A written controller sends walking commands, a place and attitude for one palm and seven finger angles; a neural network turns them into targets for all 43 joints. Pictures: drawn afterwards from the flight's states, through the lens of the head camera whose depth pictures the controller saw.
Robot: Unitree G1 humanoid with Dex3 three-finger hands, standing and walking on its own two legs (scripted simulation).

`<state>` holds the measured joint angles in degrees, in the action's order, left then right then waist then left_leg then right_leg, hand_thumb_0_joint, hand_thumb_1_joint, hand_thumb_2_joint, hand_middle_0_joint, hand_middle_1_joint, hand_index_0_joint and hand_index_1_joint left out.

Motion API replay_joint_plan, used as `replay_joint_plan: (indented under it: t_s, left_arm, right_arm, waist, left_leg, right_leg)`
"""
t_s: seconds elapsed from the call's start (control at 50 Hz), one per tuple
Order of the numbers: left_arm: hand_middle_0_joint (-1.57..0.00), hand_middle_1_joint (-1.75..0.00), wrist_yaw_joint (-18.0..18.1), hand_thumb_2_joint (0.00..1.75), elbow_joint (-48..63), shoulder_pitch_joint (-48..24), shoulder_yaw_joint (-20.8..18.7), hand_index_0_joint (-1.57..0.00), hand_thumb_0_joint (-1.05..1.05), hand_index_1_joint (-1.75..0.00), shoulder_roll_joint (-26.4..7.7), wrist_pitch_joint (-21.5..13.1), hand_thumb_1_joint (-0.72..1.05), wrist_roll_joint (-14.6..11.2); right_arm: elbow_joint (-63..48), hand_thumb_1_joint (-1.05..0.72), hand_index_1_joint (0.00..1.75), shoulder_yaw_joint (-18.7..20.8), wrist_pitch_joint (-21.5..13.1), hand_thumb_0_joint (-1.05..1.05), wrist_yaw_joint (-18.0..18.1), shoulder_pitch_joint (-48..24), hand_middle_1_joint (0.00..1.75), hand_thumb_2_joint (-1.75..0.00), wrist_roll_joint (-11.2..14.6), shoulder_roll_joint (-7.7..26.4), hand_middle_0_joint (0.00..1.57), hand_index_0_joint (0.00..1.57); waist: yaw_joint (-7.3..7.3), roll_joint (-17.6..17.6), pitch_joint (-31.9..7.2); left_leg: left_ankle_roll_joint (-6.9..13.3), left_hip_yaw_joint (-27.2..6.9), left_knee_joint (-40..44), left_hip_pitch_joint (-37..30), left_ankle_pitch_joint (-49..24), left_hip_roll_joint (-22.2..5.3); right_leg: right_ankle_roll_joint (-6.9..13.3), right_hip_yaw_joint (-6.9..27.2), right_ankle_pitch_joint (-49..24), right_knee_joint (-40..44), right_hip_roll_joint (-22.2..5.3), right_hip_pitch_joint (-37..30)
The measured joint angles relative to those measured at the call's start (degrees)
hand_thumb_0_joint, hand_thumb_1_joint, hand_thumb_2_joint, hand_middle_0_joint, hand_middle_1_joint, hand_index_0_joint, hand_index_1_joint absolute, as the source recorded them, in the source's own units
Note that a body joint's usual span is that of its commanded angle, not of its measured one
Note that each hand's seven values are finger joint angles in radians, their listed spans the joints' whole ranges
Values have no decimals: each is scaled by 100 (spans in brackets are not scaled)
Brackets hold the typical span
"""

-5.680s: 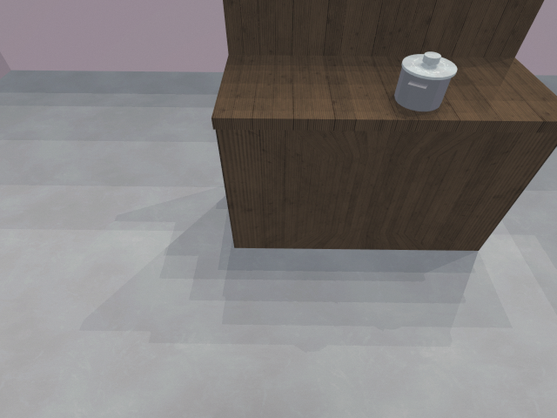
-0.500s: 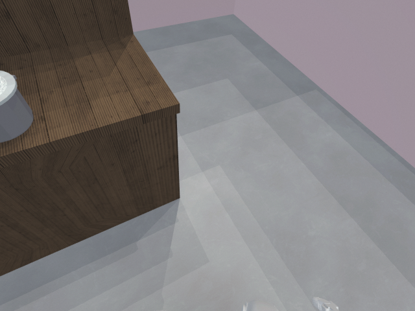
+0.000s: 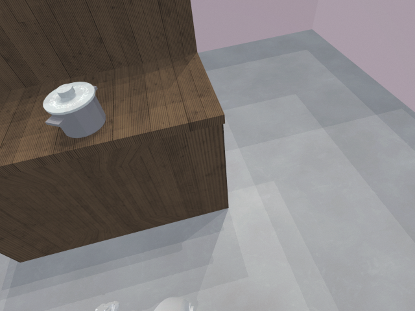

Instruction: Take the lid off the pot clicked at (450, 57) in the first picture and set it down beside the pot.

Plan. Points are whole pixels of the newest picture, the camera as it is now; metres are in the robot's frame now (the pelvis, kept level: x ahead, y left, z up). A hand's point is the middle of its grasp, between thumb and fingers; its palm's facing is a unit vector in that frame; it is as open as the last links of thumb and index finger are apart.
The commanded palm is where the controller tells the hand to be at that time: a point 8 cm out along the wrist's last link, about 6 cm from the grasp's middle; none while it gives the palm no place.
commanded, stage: turn to face it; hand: left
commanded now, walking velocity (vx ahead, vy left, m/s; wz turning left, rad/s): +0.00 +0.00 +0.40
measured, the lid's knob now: (65, 90) +0.71 +0.45 +0.06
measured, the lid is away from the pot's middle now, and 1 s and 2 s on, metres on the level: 0.00 0.00 0.00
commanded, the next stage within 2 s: take the last steps up to it in 0.26 s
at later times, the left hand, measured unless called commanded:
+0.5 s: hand out of the picture -0.03 +0.26 -0.18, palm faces +0.25 -0.94 -0.23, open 7.4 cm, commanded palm none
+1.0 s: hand out of the picture +0.01 +0.19 -0.15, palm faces +0.32 -0.92 -0.21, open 7.3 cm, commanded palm none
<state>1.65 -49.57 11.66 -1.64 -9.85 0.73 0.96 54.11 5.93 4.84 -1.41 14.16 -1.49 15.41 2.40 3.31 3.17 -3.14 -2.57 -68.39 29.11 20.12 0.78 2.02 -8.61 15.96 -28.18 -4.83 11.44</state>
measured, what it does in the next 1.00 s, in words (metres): walks ahead, turning left: left foot, then right foot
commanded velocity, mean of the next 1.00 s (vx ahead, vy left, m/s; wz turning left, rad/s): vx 0.20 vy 0.06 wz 0.18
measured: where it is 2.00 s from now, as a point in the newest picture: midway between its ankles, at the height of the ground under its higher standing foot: (183, 310)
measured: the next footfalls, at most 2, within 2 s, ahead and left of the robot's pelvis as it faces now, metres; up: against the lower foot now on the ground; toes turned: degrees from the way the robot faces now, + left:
left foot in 0.30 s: +0.01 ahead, +0.14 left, +0.00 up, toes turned +11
right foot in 0.72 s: +0.10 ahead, -0.06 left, +0.00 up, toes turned +7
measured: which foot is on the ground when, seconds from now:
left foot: up 0.00-0.28, down 0.30-0.72, up 0.74-1.00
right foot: down 0.00-0.30, up 0.32-0.70, down 0.72-1.00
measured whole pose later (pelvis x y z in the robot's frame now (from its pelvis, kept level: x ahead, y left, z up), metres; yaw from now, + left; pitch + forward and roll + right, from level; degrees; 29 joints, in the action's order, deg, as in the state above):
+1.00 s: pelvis +0.10 +0.05 +0.01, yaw +15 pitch -1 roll +2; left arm 0.9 -61.4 25.5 -0.8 -5.4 -4.2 1.3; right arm 60.5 4.3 1.3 -1.3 18.5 -1.5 12.1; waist 0.1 2.5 0.4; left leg -1.1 -0.3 -61.4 33.8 7.5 -3.8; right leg 0.9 -8.0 14.9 -17.1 -3.1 1.3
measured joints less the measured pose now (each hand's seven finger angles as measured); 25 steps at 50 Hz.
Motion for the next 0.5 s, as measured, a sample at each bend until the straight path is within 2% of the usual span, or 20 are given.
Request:
replay_joint_plan:
  t_s: [0.1,0.22,0.26,0.28,0.3,0.36,0.44,0.5]
  left_arm:
    - [-21,-30,-6,90,-109,192,-3,-21,0,-30,5,-45,90,38]
    - [-21,-30,-22,90,-330,453,-52,-21,0,-30,-108,-26,90,91]
    - [-21,-30,-19,90,-437,543,-92,-21,0,-30,-188,5,90,86]
    - [-21,-30,-20,90,-481,605,-112,-21,0,-30,-231,29,90,62]
    - [-21,-30,-26,90,-520,657,-134,-21,0,-30,-278,66,90,30]
    - [-21,-30,12,90,-681,588,-172,-20,0,-30,-459,253,91,7]
    - [-20,-30,-31,90,-781,454,-177,-20,1,-30,-462,261,91,5]
    - [-20,-30,-103,90,-767,408,-148,-20,1,-30,-389,190,91,27]
  right_arm:
    - [85,-91,30,-45,54,1,14,-115,30,-90,11,-12,20,19]
    - [44,-91,30,-163,-32,1,63,-508,30,-90,67,-88,19,19]
    - [-17,-91,30,-212,-113,1,78,-625,30,-90,80,-136,19,19]
    - [-66,-91,30,-241,-170,1,77,-656,30,-90,79,-149,19,19]
    - [-112,-91,30,-257,-243,1,80,-677,30,-90,64,-162,20,19]
    - [-138,-91,30,-355,-327,1,126,-757,30,-90,51,-341,20,19]
    - [-93,-90,30,-448,-357,1,215,-716,30,-90,44,-458,20,20]
    - [-38,-90,30,-466,-400,1,209,-594,30,-90,48,-508,20,20]
  waist:
    - [-138,-142,67]
    - [-396,-306,186]
    - [-453,-370,189]
    - [-460,-382,162]
    - [-451,-388,119]
    - [-505,-640,162]
    - [-505,-593,105]
    - [-489,-499,16]
  left_leg:
    - [-76,107,751,-316,194,-235]
    - [21,429,2260,-935,496,-204]
    - [81,551,2957,-1247,208,-139]
    - [128,600,3440,-1456,-180,-125]
    - [265,576,3697,-1557,-408,-124]
    - [521,558,3559,-1567,-167,22]
    - [566,419,3953,-1794,-349,42]
    - [597,362,4225,-1949,-487,72]
  right_leg:
    - [-11,-290,-3,88,-142,-66]
    - [-131,-536,89,-102,-277,15]
    - [-208,-608,180,-286,-322,78]
    - [-258,-648,267,-458,-341,141]
    - [-315,-632,378,-755,-361,280]
    - [-430,84,1347,-2053,-291,784]
    - [-495,503,1070,-3065,-118,1206]
    - [-511,576,829,-3168,-90,1307]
